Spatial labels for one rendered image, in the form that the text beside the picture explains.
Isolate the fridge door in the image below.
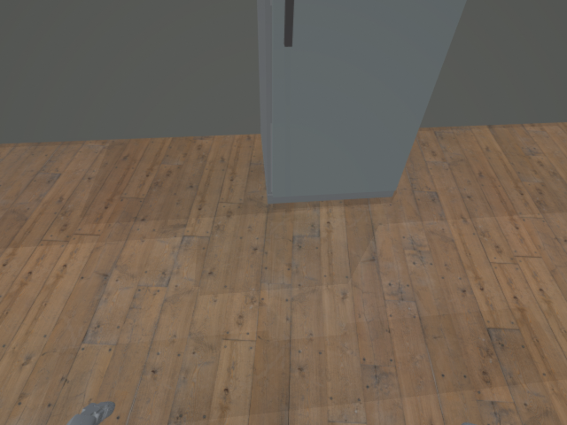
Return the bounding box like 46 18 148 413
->
272 0 467 197

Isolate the left robot hand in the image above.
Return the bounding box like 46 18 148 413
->
67 401 115 425

